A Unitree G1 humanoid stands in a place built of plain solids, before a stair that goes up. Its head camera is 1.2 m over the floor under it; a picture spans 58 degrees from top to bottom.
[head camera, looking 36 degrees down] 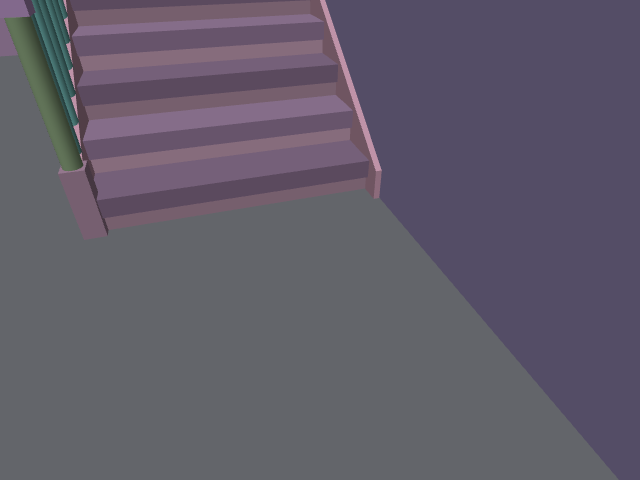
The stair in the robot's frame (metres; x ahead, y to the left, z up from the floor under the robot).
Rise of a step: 0.18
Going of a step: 0.26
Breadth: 1.38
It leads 18 degrees to the left of straight ahead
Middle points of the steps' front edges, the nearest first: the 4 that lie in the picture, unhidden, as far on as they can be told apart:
1.91 0.38 0.18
2.16 0.47 0.37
2.40 0.55 0.55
2.65 0.63 0.73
